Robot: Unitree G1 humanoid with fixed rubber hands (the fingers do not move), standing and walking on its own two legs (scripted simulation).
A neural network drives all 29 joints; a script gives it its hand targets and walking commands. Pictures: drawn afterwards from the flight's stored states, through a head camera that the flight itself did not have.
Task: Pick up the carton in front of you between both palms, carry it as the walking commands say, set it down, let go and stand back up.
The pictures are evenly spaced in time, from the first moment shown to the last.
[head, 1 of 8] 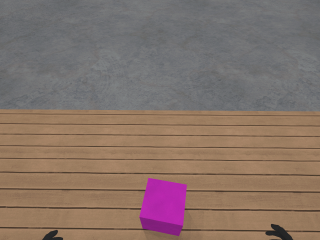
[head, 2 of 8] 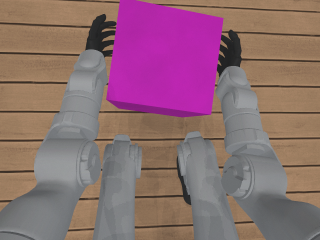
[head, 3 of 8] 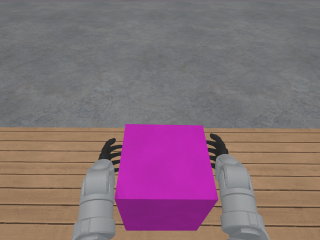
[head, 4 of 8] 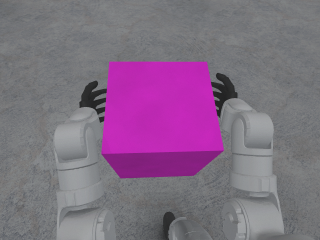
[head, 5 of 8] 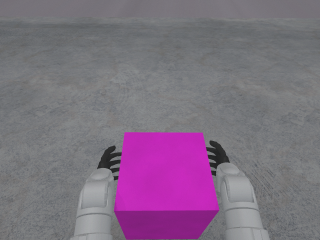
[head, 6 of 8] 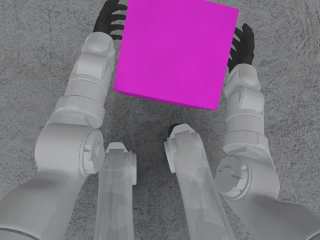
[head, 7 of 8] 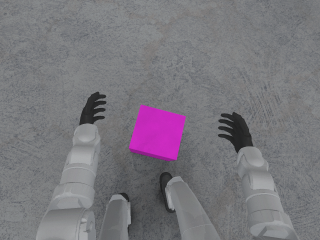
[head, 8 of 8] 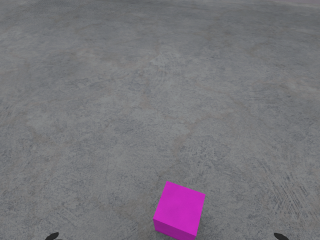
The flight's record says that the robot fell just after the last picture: no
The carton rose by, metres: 0.69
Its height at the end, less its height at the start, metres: -0.06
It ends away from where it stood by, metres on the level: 2.45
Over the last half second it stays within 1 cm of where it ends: yes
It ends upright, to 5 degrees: yes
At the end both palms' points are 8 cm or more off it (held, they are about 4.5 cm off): yes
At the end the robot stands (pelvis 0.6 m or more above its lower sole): yes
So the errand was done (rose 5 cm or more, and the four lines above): yes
